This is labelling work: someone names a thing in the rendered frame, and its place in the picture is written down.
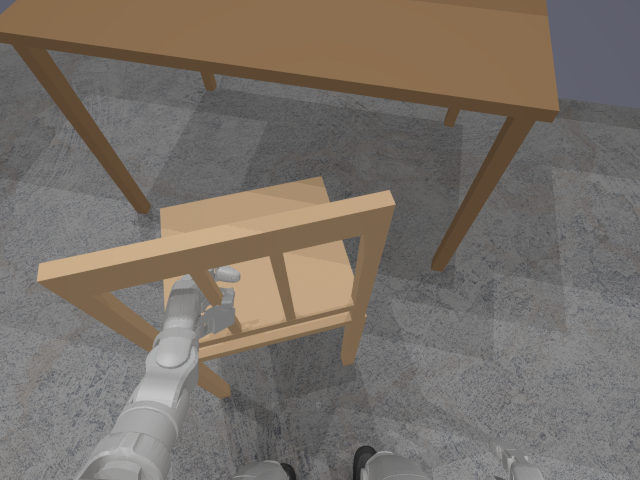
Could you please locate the chair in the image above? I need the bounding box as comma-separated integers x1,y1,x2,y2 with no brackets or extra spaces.
37,176,396,399

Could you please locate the robot left shin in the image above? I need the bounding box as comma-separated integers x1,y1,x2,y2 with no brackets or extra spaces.
264,460,287,475

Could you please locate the right robot hand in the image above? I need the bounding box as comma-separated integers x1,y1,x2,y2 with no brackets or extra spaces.
485,438,544,480

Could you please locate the table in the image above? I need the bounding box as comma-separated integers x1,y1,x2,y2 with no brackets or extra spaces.
0,0,560,272

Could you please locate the right robot thigh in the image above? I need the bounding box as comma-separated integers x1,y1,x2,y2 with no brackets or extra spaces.
360,455,430,480

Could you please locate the left robot hand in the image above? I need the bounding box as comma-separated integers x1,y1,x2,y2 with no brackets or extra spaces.
163,265,241,339

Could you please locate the left robot forearm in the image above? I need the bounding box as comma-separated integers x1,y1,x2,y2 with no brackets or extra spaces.
74,327,199,480

